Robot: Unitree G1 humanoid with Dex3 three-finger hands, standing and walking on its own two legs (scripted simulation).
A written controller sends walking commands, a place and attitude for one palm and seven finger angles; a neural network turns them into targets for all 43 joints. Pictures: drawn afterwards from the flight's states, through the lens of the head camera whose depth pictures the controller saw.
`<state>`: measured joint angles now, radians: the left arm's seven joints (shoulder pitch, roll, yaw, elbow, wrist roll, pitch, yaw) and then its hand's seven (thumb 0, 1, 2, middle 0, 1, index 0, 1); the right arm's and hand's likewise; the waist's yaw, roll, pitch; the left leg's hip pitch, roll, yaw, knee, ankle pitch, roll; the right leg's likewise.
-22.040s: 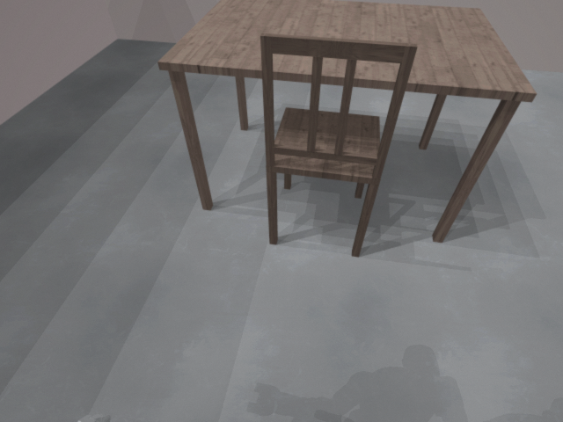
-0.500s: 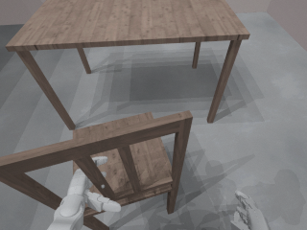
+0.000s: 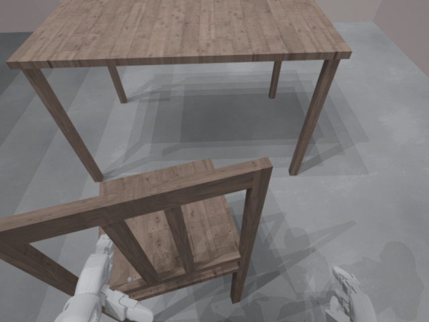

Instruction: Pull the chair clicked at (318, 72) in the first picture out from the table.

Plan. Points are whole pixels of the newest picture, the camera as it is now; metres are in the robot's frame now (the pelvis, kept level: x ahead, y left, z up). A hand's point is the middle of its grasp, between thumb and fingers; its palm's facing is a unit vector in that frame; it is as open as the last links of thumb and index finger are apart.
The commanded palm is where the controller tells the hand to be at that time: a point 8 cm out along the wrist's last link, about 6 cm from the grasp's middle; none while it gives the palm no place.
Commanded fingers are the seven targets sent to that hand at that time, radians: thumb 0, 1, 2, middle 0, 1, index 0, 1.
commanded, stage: draw the fingers out of the gap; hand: left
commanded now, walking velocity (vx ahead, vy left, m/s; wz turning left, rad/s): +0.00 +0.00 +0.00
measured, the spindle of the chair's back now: (136, 255) +0.26 +0.16 -0.03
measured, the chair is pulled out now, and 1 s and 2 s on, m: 0.54 0.54 0.53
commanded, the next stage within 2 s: draw the hand back to the body in 0.56 s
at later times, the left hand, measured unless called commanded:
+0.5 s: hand out of the picture +0.13 +0.16 -0.02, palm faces +0.05 -0.98 -0.20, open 17.4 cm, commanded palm +0.09 +0.21 +0.00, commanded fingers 0.00 -0.55 0.20 0.00 0.00 0.00 0.00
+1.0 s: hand out of the picture +0.12 +0.17 +0.05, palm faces +0.02 -0.99 -0.11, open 17.5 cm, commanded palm +0.08 +0.23 +0.06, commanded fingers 0.00 -0.55 0.20 0.00 0.00 0.00 0.00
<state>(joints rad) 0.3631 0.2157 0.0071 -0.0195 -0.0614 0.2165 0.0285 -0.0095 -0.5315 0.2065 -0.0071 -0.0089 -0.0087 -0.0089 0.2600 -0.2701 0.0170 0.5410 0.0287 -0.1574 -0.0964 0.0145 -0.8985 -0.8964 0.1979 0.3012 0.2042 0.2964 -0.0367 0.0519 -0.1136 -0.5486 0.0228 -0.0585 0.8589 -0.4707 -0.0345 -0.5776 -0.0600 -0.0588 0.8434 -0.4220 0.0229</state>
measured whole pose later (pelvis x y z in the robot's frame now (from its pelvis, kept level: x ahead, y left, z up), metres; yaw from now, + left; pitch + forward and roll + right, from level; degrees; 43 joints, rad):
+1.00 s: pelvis -0.03 +0.00 -0.03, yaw +0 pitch +9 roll -2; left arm 0.71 0.23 0.10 -0.34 -0.23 -0.29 -0.19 -0.01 -0.54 0.21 0.00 0.00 0.00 0.00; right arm 0.22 -0.20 -0.02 0.57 0.07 -0.25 -0.09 0.02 -0.90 -0.90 0.20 0.30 0.20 0.30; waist 0.02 0.06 -0.14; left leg -0.71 0.04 -0.09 1.09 -0.54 -0.05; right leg -0.73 -0.05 -0.07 1.05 -0.47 0.01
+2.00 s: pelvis +0.02 -0.01 +0.03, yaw +1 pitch -3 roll +0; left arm 0.63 0.42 0.16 -0.41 -0.08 0.22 0.14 0.01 0.78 0.84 -0.34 -0.34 -0.31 -0.28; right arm 0.16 -0.24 0.05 0.71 0.03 -0.26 -0.12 0.01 -0.90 -0.90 0.20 0.30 0.20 0.30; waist 0.10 0.07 0.05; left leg -0.11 0.04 -0.07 0.53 -0.37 -0.05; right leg -0.14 -0.04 -0.09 0.55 -0.34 0.01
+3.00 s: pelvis -0.09 +0.00 +0.03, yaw -1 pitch -2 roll -1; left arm 0.52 0.48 0.49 -0.55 -0.04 -0.19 0.20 0.01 0.89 0.90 -0.22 -0.30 -0.26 -0.32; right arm 0.20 -0.22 0.01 0.65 0.02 -0.12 -0.11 0.01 -0.90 -0.90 0.20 0.30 0.21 0.30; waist 0.03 0.03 0.03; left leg -0.35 0.03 -0.04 0.62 -0.32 -0.02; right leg -0.35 -0.05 -0.06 0.51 -0.14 0.01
